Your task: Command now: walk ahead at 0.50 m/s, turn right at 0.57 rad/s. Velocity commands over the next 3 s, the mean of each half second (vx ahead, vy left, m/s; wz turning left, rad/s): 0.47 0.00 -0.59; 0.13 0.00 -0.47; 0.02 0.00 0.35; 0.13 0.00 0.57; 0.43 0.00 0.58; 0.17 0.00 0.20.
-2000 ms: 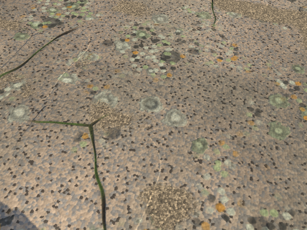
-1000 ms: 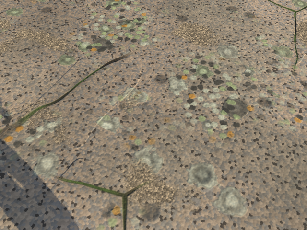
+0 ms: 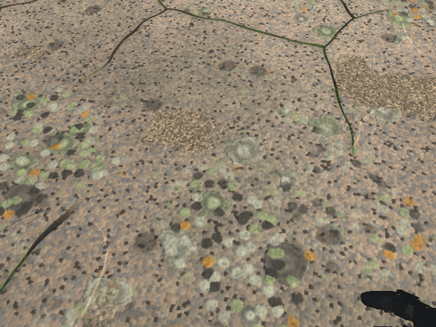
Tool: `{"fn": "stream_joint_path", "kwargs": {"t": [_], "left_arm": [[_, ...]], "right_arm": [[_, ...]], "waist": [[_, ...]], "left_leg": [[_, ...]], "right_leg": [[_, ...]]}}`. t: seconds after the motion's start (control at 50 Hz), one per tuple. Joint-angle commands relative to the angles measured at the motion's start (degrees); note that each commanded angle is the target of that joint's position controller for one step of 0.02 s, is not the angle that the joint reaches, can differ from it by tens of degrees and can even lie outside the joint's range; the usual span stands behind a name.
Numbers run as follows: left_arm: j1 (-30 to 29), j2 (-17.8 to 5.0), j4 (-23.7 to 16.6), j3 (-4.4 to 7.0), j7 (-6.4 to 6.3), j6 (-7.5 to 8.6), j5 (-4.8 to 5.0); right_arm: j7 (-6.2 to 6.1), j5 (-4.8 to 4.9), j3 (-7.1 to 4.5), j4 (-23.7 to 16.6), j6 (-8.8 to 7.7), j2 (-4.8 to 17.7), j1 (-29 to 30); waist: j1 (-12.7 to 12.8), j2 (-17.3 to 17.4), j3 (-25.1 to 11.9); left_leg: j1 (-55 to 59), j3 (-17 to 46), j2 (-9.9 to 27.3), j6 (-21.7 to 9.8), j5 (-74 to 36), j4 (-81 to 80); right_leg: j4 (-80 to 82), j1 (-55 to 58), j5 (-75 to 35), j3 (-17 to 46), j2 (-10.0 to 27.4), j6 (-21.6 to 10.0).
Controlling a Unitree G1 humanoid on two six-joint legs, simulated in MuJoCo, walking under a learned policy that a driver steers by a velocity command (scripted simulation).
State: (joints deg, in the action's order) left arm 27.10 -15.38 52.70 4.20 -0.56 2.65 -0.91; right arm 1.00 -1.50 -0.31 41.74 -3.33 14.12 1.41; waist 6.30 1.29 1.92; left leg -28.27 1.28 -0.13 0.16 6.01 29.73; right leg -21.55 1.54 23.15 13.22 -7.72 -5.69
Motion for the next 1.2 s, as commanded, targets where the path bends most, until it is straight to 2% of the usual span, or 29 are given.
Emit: {"fn": "stream_joint_path", "kwargs": {"t": [0.02,0.04,0.06,0.08,0.1,0.12,0.16,0.22,0.3,0.4,0.46,0.5,0.52,0.54,0.56,0.58,0.6,0.62,0.66,0.74,0.86,0.98,1.02,1.08,1.1,1.12,1.14,1.16,1.2], "left_arm": [[-4.4,-7.4,-5.5,1.4,0.72,1.66,1.03],[1.2,-1.8,-7.3,0.29,0.61,1.51,2.81],[2.4,-6.5,-6.4,0.68,0.08,0.72,0.75],[-1.0,-7.3,-5.8,0.96,0.27,0.17,-0.12],[-4.3,-6.4,-6.1,0.78,0.84,-0.01,-0.3],[-5.6,-5.6,-6.5,0.78,1.36,-0.4,-0.62],[-6.0,-4.9,-6.9,0.66,2.39,-1.72,-1.26],[-10.3,-3.9,-9.1,0.29,3.41,-2.61,-1.14],[-18.3,-3.0,-12.2,-0.41,4.35,-2.64,-1.09],[-27.2,-1.5,-15.6,-1.72,5.38,-2.09,-1.13],[-27.1,-1.8,-16.1,-1.63,5.03,-1.77,-1.87],[-19.9,-3.4,-14.2,-0.83,4.3,-1.27,-2.42],[-12.1,-4.7,-11.8,-0.01,3.58,-0.56,-2.96],[-5.8,-9.1,-10.2,1.4,2.48,-0.09,-3.38],[-7.7,-16.8,-11.7,3.14,1.86,-0.47,-2.02],[-2.9,-15.5,-12.6,3.61,1.14,-1.49,1.02],[-7.7,-13.5,-12.5,2.97,0.59,-1.86,1.14],[-11.6,-9.4,-12.7,1.93,0.42,-2.18,1.46],[-15.8,-6.0,-13.1,0.82,0.03,-2.55,1.53],[-14.6,-8.9,-13.0,1.75,0.73,-1.89,0.25],[-10.9,-8.3,-12.3,1.72,0.25,-2.78,0.18],[-10.5,-3.7,-10.2,-0.79,-0.29,-2.31,-1.1],[-10.7,-4.4,-9.4,-1.18,-0.48,-2.38,-1.53],[-11.8,-7.3,-8.5,-0.72,-1.42,-3.02,-0.38],[-11.2,-7.3,-8.5,-0.67,-1.74,-2.89,-0.13],[-10.8,-6.1,-9.6,-0.88,-1.85,-2.64,0.0],[-11.0,-4.9,-10.0,-0.88,-1.8,-2.8,0.4],[-12.2,-5.1,-9.7,-0.97,-2.04,-3.14,-0.42],[-15.6,-5.4,-10.5,-0.46,-1.76,-3.53,0.05]], "right_arm": [[-2.13,-1.06,-4.1,0.6,-2.05,13.0,-20.1],[-2.57,-2.24,-5.23,0.1,-1.36,17.9,-22.3],[-2.21,-1.22,-5.17,0.1,-0.45,15.0,-19.6],[-1.99,-0.74,-3.98,-0.9,-0.27,9.5,-15.8],[-1.75,-0.61,-3.2,-0.7,-0.41,6.5,-13.5],[-1.78,-0.7,-2.9,-0.3,-0.65,5.7,-13.4],[-1.65,-0.2,-2.87,1.3,-1.57,5.7,-15.3],[-1.16,0.55,-3.31,2.6,-2.86,6.3,-17.6],[-1.07,0.4,-3.55,4.2,-2.75,6.4,-20.2],[-1.32,0.48,-3.96,5.6,-2.39,7.9,-22.2],[-1.95,0.74,-4.26,6.7,-1.33,9.4,-23.8],[-2.57,1.08,-4.67,6.9,-0.36,11.0,-23.6],[-2.65,1.55,-4.68,6.4,0.06,11.2,-22.8],[-2.45,1.38,-4.46,4.9,0.02,10.2,-23.7],[-1.7,1.96,-2.94,1.4,0.37,3.4,-29.6],[-1.98,0.43,-3.88,1.7,1.17,8.2,-25.4],[-2.04,1.3,-3.51,0.6,1.32,6.7,-21.6],[-2.22,0.92,-3.2,0.6,1.28,6.4,-19.8],[-2.18,-0.77,-3.42,0.8,3.06,6.8,-20.9],[-2.07,-0.51,-3.44,0.4,5.29,5.6,-21.1],[-2.58,-0.29,-3.79,-1.5,6.19,6.3,-13.9],[-2.32,0.66,-2.72,0.3,6.07,4.1,-13.4],[-2.29,1.22,-2.54,1.0,6.1,4.1,-13.7],[-2.51,1.39,-2.47,1.7,5.26,4.7,-15.9],[-2.68,0.97,-2.65,1.6,4.6,6.2,-16.0],[-2.81,0.16,-3.11,1.0,3.94,9.5,-16.6],[-2.15,1.05,-4.14,1.0,3.88,13.0,-14.0],[-1.55,1.22,-4.01,1.0,3.75,11.1,-15.1],[-1.42,0.77,-4.33,1.4,3.8,10.9,-17.1]], "waist": [[-13.1,1.2,-13.6],[-10.5,13.8,-20.1],[-8.1,10.8,-17.6],[-7.5,3.3,-9.1],[-7.2,0.0,-4.4],[-6.7,2.0,-2.5],[-5.8,5.1,-1.7],[-5.7,4.6,-1.6],[-6.8,3.8,0.5],[-8.4,3.5,3.0],[-8.2,4.2,1.7],[-5.4,5.4,-2.8],[-1.8,3.4,-7.5],[0.6,-2.3,-13.0],[-4.9,-15.3,-20.8],[0.0,-4.5,-26.7],[-2.1,-4.7,-18.5],[-3.9,-2.6,-11.4],[-7.7,-3.9,-6.2],[-8.6,-3.0,-8.5],[-5.7,-5.5,-6.4],[-4.8,-6.2,-5.5],[-4.5,-7.0,-4.5],[-6.9,-5.1,-2.4],[-6.4,-3.2,-2.6],[-5.2,2.4,-4.0],[-3.2,8.4,-1.3],[-5.0,9.2,-1.4],[-7.3,8.9,-1.4]], "left_leg": [[33.2,9.7,9.1,-5.0,9.9,-6.2],[46.9,33.9,24.9,-10.7,14.7,-10.5],[42.1,42.5,25.8,-12.7,20.3,-12.9],[33.9,33.8,23.2,-11.6,20.9,-14.1],[27.8,24.9,19.8,-10.4,14.8,-15.5],[24.4,18.7,17.3,-9.0,9.0,-16.7],[21.5,11.1,14.9,-8.1,-0.1,-18.0],[22.5,5.5,15.4,-9.1,-7.1,-19.9],[24.0,-1.7,14.5,-9.1,-10.4,-21.5],[24.8,-9.2,14.1,-7.4,-16.6,-20.1],[28.9,-12.6,14.3,-5.7,-36.4,-11.9],[30.2,-13.7,14.0,-4.7,-46.5,0.7],[26.9,-14.6,12.8,-3.3,-40.5,12.4],[15.4,-14.8,10.4,-1.0,-18.3,28.6],[-6.4,-12.2,0.8,2.1,34.1,50.2],[-6.7,-1.5,1.3,2.0,29.8,53.5],[-9.1,-0.3,3.4,1.9,24.1,52.5],[-8.5,-0.3,5.0,1.9,20.4,47.1],[-3.5,0.0,6.0,2.6,18.0,41.0],[-0.3,-0.1,4.3,3.0,14.5,36.1],[-5.4,1.9,3.8,3.0,11.0,28.7],[5.7,0.7,2.8,0.8,13.3,15.2],[10.9,-0.2,1.0,0.0,15.3,9.7],[17.0,-0.7,-0.5,-1.7,8.7,-6.0],[19.3,3.3,1.9,-2.4,4.2,-9.1],[20.7,12.3,8.8,-4.2,-4.8,-10.6],[18.4,19.3,14.2,-9.3,-18.3,-9.4],[17.3,22.9,17.3,-12.8,-23.2,-10.1],[19.7,23.9,16.3,-14.6,-23.3,-10.9]], "right_leg": [[-26.4,-14.1,-35.1,3.2,7.3,-0.6],[-42.1,-31.2,4.1,-4.6,-1.4,1.3],[-49.0,-37.1,7.4,-5.9,2.6,0.7],[-50.1,-37.8,1.9,-6.2,5.6,0.9],[-48.0,-36.8,-2.0,-7.0,7.4,1.4],[-46.1,-35.6,-3.5,-7.6,8.8,1.8],[-45.0,-33.9,-4.8,-8.7,9.8,2.5],[-43.9,-37.6,-8.3,-9.4,10.8,3.1],[-36.6,-42.3,-15.4,-11.1,11.7,4.1],[-20.2,-36.8,-21.0,-16.4,11.2,2.8],[-14.6,-31.5,-16.4,-20.1,7.7,0.9],[-11.1,-23.2,-13.4,-20.6,3.8,-1.3],[-5.8,-13.4,-18.6,-19.6,2.5,-2.8],[-5.2,0.4,-32.4,-10.7,10.2,-5.1],[-10.5,18.9,-67.0,14.7,30.6,-15.8],[-8.5,16.9,-71.7,16.1,29.7,-17.7],[-5.9,9.9,-68.0,9.5,27.7,-16.8],[-2.8,1.3,-60.7,5.7,23.9,-13.9],[0.8,-9.6,-52.8,1.8,18.2,-10.4],[2.7,-14.7,-47.5,1.6,16.0,-9.2],[5.4,-11.9,-27.5,7.4,15.8,-7.4],[5.9,-12.4,-26.4,3.6,16.2,-6.1],[5.3,-13.7,-24.7,3.1,16.5,-5.8],[0.6,-14.0,-26.5,2.7,16.5,-3.9],[-1.4,-14.8,-25.6,2.4,15.6,-2.0],[-7.4,-16.1,-22.4,-1.1,12.0,0.0],[-9.1,-19.9,-10.0,-8.5,4.1,2.2],[-12.6,-19.8,-3.1,-11.0,3.4,3.3],[-22.5,-24.6,5.5,-11.1,2.1,4.2]]}}
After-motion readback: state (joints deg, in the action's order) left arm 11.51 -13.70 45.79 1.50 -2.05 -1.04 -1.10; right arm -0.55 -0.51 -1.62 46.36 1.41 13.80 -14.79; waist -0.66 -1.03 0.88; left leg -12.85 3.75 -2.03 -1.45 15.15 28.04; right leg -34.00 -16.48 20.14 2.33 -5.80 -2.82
